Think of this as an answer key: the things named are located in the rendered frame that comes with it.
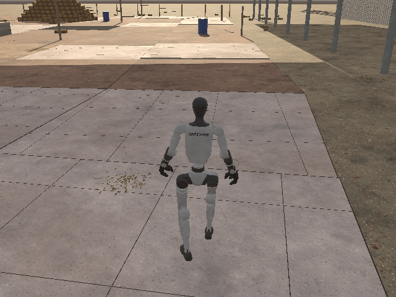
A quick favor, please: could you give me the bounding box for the robot left upper arm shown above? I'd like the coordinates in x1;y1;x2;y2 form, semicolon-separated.
167;124;186;157

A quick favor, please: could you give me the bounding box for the left robot forearm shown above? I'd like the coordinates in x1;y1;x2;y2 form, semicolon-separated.
161;147;172;168

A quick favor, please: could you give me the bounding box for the robot right hand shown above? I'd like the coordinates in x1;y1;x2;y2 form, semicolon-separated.
225;170;238;185

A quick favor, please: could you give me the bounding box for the right robot forearm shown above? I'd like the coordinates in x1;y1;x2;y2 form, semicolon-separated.
223;150;236;174

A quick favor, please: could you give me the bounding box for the humanoid robot head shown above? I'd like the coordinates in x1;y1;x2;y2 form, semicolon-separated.
189;97;210;127

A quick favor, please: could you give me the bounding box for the robot right upper arm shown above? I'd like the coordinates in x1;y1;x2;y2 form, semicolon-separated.
212;125;229;159

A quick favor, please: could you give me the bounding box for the robot left thigh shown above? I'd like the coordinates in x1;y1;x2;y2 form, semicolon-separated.
176;173;190;221

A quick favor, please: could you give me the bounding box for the robot left hand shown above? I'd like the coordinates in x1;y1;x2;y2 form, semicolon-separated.
159;165;173;177

